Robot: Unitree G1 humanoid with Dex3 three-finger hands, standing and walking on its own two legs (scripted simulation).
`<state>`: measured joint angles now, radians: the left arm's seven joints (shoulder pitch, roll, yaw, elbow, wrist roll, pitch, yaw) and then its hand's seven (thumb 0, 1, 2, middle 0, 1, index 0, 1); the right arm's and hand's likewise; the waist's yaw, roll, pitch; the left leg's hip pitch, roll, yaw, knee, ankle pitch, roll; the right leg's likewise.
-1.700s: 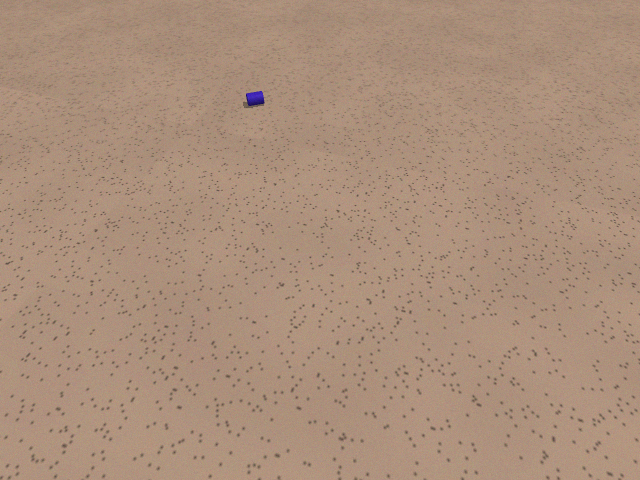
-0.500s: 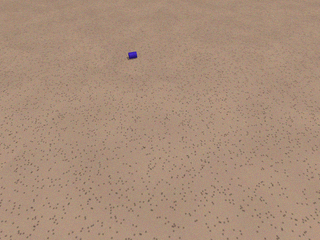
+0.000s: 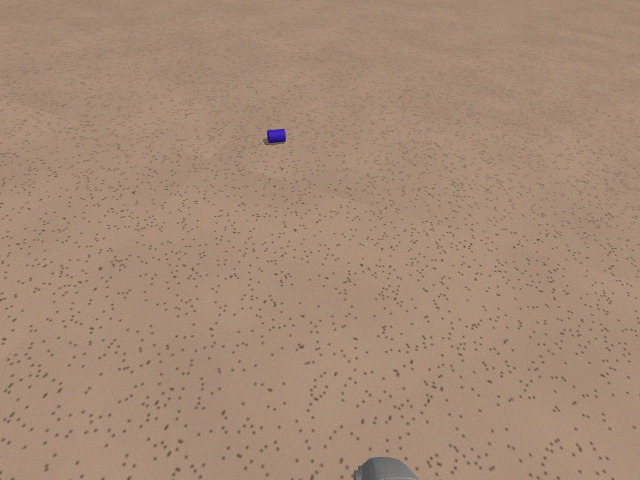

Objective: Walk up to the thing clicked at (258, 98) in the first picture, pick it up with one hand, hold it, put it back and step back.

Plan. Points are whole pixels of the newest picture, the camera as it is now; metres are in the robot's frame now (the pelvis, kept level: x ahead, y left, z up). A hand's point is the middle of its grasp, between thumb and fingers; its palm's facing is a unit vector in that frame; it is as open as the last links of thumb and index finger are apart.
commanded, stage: walk up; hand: left
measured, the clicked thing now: (276, 136) +2.01 +0.14 -0.74
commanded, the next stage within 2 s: none
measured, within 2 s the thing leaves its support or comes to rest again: neither
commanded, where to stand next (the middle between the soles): +1.65 -0.07 m, yaw +1 degrees
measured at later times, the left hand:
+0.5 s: hand (192, 320) +0.40 +0.21 -0.13, palm faces +0.02 -0.93 -0.36, open 7.4 cm
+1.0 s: hand (200, 207) +0.72 +0.26 -0.14, palm faces -0.08 -0.94 -0.33, open 7.4 cm
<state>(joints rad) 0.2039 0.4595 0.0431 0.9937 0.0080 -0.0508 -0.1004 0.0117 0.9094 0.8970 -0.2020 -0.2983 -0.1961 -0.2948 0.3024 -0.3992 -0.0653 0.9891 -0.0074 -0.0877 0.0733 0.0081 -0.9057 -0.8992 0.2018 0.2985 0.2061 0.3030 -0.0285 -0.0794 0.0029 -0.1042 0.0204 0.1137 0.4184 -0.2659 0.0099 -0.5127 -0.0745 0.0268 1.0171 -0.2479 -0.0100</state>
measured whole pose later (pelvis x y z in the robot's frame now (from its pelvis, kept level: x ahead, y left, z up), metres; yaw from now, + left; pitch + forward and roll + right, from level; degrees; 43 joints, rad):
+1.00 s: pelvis +0.62 -0.01 +0.00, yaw -1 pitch -3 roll +1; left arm 0.24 0.45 0.04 0.90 0.00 -0.05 -0.08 0.01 0.91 0.90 -0.20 -0.30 -0.20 -0.30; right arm 0.34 -0.37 -0.05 0.91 0.00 -0.10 0.05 0.01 -0.90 -0.90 0.20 0.30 0.21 0.30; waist -0.02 -0.07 0.07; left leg -0.09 0.03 0.14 0.41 -0.27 0.01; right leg -0.57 -0.09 0.05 0.95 -0.21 0.00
